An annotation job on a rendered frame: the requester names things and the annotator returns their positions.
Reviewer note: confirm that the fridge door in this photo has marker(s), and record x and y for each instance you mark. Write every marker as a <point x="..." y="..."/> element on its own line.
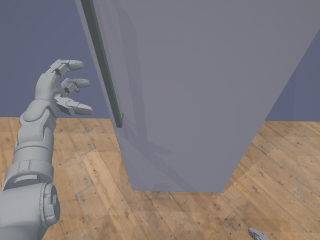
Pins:
<point x="195" y="80"/>

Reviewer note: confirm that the robot left hand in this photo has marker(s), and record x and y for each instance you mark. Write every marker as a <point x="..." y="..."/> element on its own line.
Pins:
<point x="49" y="88"/>

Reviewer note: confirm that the robot right hand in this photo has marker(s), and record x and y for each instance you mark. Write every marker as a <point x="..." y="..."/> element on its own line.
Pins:
<point x="256" y="235"/>

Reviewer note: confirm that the robot left forearm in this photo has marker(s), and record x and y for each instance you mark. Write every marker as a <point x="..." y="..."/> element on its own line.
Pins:
<point x="33" y="151"/>

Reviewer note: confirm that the left robot upper arm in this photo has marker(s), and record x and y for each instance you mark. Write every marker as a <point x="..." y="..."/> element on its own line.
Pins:
<point x="27" y="212"/>

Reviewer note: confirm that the handle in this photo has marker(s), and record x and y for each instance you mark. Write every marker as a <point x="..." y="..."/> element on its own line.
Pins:
<point x="93" y="26"/>

